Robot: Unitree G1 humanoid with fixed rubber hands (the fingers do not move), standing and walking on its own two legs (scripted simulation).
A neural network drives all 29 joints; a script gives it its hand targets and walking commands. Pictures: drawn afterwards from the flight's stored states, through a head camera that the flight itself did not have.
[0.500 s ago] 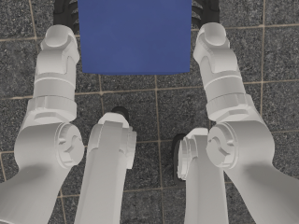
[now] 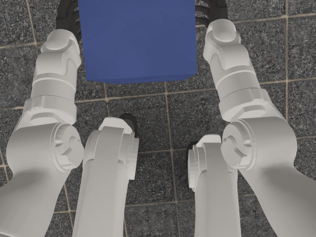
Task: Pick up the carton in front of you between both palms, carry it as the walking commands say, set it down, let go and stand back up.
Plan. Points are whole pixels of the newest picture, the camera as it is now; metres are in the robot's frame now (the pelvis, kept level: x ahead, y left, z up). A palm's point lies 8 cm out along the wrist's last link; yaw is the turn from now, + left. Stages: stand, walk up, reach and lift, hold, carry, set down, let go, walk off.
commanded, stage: set down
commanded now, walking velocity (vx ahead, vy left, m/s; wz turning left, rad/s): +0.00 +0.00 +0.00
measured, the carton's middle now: (144, 39) +0.50 +0.12 -0.25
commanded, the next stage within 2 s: let go in 1.96 s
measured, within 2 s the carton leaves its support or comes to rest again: rests again in 0.10 s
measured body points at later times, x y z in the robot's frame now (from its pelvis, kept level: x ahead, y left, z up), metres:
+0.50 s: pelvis +0.00 +0.00 +0.00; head +0.36 +0.04 +0.26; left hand +0.48 +0.28 -0.19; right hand +0.55 -0.03 -0.19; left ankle +0.14 +0.15 -0.35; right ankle +0.09 -0.12 -0.35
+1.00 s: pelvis +0.00 +0.01 -0.01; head +0.37 +0.05 +0.24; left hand +0.48 +0.33 -0.19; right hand +0.56 -0.06 -0.19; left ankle +0.14 +0.15 -0.35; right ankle +0.09 -0.12 -0.35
